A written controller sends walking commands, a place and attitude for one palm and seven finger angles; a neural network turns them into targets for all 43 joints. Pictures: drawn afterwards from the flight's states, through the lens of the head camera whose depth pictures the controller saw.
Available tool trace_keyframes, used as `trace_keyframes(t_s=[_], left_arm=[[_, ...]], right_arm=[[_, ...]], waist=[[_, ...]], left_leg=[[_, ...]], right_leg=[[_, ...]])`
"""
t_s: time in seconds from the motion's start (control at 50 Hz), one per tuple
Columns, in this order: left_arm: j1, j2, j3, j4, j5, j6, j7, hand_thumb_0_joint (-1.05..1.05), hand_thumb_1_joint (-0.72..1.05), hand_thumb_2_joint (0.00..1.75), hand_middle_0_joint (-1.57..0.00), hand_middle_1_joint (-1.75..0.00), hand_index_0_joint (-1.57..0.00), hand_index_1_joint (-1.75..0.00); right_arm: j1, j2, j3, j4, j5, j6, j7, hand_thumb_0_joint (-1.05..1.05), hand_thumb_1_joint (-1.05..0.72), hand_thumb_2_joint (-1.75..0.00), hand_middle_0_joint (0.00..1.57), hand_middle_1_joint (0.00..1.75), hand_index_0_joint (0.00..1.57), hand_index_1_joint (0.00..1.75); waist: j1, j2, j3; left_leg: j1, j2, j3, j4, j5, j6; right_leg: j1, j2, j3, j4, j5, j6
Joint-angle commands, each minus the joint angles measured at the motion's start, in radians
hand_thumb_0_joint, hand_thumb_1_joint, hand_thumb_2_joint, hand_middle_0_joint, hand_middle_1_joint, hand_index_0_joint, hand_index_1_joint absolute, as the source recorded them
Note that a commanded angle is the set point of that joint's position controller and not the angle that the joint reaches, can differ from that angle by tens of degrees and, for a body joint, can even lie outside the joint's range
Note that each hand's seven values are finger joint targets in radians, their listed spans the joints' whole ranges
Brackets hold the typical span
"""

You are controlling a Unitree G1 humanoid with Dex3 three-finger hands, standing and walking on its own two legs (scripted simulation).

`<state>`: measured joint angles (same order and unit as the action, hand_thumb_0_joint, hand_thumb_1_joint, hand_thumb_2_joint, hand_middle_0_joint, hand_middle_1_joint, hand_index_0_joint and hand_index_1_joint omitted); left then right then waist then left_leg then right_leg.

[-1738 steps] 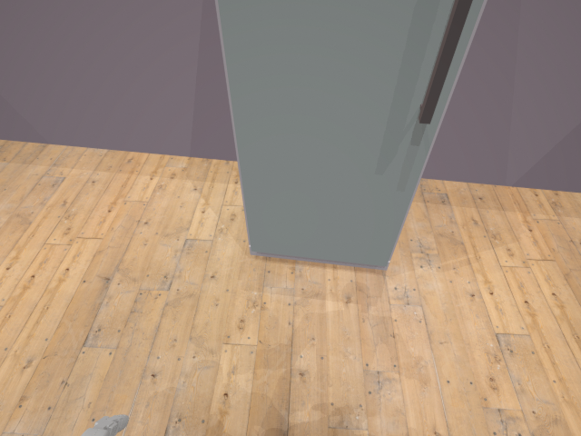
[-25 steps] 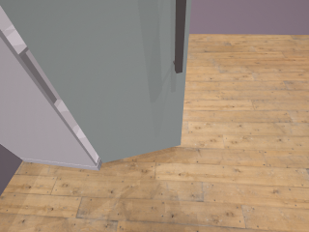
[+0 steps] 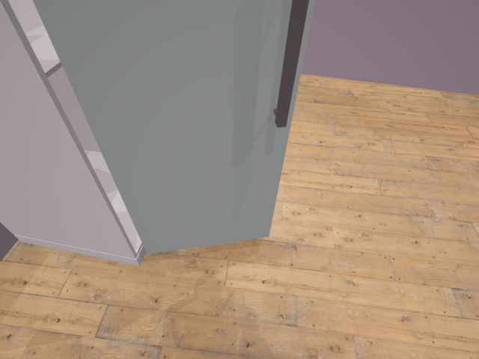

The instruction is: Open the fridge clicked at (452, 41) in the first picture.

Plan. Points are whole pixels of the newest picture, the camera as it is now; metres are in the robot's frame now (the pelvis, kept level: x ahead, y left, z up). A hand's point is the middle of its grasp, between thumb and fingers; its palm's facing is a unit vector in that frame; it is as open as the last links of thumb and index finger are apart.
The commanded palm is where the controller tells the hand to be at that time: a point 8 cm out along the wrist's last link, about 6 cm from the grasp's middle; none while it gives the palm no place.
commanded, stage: let the arm hang, fingers relaxed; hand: right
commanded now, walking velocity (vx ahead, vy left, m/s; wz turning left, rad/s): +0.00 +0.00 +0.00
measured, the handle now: (291, 32) +0.70 -0.05 +0.23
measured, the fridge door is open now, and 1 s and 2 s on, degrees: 69 69 69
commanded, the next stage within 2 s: look to check the result in 0.24 s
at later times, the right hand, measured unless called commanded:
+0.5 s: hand out of the picture -0.01 -0.15 -0.18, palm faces +0.00 +0.99 -0.17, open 7.4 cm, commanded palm none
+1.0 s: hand out of the picture +0.02 -0.15 -0.18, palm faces +0.01 +0.99 -0.17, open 7.4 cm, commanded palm none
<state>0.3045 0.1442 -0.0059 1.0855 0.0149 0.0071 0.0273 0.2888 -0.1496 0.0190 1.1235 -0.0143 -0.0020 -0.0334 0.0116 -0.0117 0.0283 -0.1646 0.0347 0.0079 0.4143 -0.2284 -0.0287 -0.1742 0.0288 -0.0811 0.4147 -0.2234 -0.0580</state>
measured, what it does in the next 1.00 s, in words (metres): stands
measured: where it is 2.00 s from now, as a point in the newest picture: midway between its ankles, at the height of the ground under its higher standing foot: outside the picture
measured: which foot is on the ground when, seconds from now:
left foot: down 0.00-1.00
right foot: down 0.00-1.00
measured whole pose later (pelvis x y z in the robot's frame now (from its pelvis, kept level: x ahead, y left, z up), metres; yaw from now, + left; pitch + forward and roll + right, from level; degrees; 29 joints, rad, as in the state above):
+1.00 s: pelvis +0.03 +0.01 +0.00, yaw +0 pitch -1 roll +0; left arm 0.29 0.12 0.00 1.13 0.01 -0.01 0.04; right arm 0.28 -0.13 0.01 1.15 -0.01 -0.01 -0.04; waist 0.01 0.00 0.05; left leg -0.13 0.02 0.01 0.39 -0.26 -0.02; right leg -0.14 0.02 -0.08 0.40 -0.26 -0.04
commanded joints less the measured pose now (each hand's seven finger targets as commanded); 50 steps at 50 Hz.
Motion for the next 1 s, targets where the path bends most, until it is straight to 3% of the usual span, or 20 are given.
trace_keyframes(t_s=[0.0,0.26,0.62,0.98], left_arm=[[0.071,0.098,0.018,-0.014,0.000,-0.019,0.006,0.00,0.90,0.90,-0.20,-0.30,-0.20,-0.30],[0.080,0.079,0.019,0.007,-0.003,-0.023,0.013,0.00,0.90,0.90,-0.20,-0.30,-0.20,-0.30],[0.081,0.078,0.020,0.018,-0.006,-0.024,0.015,0.00,0.90,0.90,-0.20,-0.30,-0.20,-0.30],[0.076,0.079,0.019,0.026,-0.003,-0.026,0.020,0.00,0.90,0.90,-0.20,-0.30,-0.20,-0.30]], right_arm=[[0.073,-0.090,-0.025,-0.012,0.002,-0.009,-0.003,0.00,-0.90,-0.90,0.20,0.30,0.20,0.30],[0.086,-0.068,-0.024,0.009,0.006,-0.020,-0.007,0.00,-0.90,-0.90,0.20,0.30,0.20,0.30],[0.091,-0.069,-0.027,0.013,0.005,-0.020,-0.011,0.00,-0.90,-0.90,0.20,0.30,0.20,0.30],[0.081,-0.065,-0.030,0.013,0.007,-0.019,-0.011,0.00,-0.90,-0.90,0.20,0.30,0.20,0.30]], waist=[[-0.005,-0.005,0.083],[0.000,-0.006,0.032],[-0.004,0.024,0.045],[0.000,0.004,0.041]], left_leg=[[-0.054,0.053,-0.054,-0.071,0.026,0.054],[-0.028,0.060,-0.060,-0.078,0.094,0.056],[-0.018,0.062,-0.055,-0.076,0.124,0.053],[0.002,0.062,-0.053,-0.071,0.168,0.053]], right_leg=[[-0.042,-0.127,0.145,-0.128,0.005,0.000],[0.007,-0.122,0.124,-0.083,0.122,0.006],[0.019,-0.127,0.121,-0.076,0.174,0.005],[0.043,-0.129,0.115,-0.074,0.230,0.007]])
